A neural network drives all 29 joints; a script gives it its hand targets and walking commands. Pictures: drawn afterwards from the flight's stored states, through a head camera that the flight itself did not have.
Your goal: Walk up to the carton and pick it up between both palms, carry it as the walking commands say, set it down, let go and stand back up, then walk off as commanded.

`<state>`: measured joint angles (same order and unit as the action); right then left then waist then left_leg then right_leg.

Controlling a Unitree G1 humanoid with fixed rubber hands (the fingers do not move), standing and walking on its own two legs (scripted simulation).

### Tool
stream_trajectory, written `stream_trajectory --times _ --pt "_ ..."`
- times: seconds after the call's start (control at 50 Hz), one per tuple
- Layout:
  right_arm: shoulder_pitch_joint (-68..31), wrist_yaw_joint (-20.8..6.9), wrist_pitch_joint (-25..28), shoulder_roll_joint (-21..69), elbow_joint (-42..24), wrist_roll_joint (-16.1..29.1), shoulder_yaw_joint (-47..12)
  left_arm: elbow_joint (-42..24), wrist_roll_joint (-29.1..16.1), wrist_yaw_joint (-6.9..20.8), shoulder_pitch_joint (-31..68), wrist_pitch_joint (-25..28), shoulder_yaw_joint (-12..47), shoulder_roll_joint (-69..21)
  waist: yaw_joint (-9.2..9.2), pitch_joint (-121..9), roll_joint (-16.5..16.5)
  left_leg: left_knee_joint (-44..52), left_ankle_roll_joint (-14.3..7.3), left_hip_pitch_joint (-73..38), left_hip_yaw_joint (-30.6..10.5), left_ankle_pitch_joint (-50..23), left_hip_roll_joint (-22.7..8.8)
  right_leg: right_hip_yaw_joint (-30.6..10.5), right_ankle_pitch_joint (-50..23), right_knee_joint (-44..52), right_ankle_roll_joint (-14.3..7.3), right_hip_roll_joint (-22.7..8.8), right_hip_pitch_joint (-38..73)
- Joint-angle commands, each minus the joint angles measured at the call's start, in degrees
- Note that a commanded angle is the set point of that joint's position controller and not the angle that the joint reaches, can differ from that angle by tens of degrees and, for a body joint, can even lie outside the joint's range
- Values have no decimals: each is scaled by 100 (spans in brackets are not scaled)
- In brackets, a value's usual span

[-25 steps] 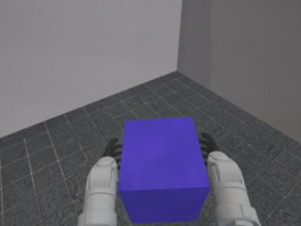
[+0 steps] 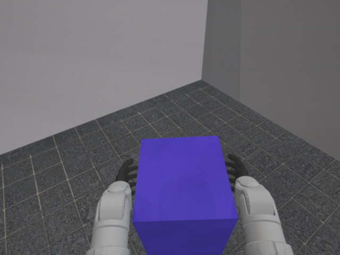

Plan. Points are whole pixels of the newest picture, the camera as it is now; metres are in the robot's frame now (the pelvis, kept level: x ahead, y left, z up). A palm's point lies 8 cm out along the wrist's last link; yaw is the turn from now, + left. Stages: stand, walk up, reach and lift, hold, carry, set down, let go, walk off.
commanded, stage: reach and lift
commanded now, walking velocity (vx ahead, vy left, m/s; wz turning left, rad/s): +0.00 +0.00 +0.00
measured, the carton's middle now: (182, 197) +0.29 +0.00 -0.03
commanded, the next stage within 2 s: hold in 0.04 s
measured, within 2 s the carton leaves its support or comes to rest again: neither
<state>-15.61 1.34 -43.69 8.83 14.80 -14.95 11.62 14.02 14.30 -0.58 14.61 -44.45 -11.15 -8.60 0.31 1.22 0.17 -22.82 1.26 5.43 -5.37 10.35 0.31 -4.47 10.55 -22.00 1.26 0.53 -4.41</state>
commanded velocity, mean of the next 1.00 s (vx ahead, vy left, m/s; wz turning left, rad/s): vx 0.00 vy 0.00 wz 0.00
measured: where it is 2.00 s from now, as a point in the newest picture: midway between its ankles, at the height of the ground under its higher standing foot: outside the picture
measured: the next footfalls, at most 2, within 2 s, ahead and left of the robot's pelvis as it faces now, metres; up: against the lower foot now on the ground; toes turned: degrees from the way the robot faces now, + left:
left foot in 1.88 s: +0.00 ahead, +0.07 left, +0.00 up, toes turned -14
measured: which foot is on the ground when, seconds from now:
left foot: down 0.00-1.00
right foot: down 0.00-1.00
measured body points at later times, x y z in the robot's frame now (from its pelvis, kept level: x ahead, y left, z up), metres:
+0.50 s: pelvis -0.01 +0.00 +0.00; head -0.05 +0.01 +0.45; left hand +0.29 +0.14 +0.03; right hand +0.29 -0.15 +0.04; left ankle +0.03 +0.14 -0.74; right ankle +0.03 -0.14 -0.74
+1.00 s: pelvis +0.00 +0.00 +0.00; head -0.04 +0.00 +0.45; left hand +0.29 +0.15 +0.03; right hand +0.29 -0.15 +0.03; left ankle +0.03 +0.14 -0.74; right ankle +0.03 -0.14 -0.74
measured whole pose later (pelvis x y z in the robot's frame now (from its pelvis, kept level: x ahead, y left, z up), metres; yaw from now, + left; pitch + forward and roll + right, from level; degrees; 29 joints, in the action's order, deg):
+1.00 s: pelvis +0.00 +0.00 +0.00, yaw +0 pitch -7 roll +0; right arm -13.8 1.5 -44.2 8.4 13.3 -14.4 9.8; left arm 12.3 13.6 -0.8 12.9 -45.0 -10.1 -8.3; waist 0.2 1.3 0.1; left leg -23.1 1.3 5.6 -5.3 10.3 0.3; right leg -4.7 10.6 -22.4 1.3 0.6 -4.7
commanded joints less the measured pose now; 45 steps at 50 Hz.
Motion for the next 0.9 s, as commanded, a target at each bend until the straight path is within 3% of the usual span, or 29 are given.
stream_trajectory --times 0.0,0.14,0.38,0.62,0.86,0.88 --pt "-3207 -1472 232 5755 -330 1573 -3259 -612 -1601 1364 3580 394 3438 -5643 10 -1587 -18 274 -116 -312 139 -393 526 109 -358 298 -62 528 131" --pt "-3383 -1506 262 5804 -106 1562 -3139 -378 -1604 1403 3796 402 3378 -5720 33 -1541 -64 307 -112 -223 146 20 492 117 55 314 -94 516 -23" --pt "-3364 -1567 227 5701 -141 1563 -3154 -244 -1527 1365 3518 334 3271 -5807 12 -1554 -88 352 -74 -271 136 -147 477 136 -113 313 -91 529 20" --pt "-3005 -1516 178 5709 -547 1637 -3339 -591 -1630 1348 3189 294 3413 -5815 23 -1619 11 295 -75 -485 120 -712 501 108 -591 309 -66 560 96" --pt "-2937 -1485 217 5739 -750 1711 -3493 -847 -1680 1348 3108 315 3509 -5707 -50 -1661 -12 263 -102 -458 143 -611 527 89 -500 307 -50 540 137" --pt "-2818 -1483 200 5742 -718 1687 -3470 -813 -1704 1348 3067 302 3531 -5734 10 -1592 17 267 -102 -482 132 -619 529 83 -515 315 -58 549 122"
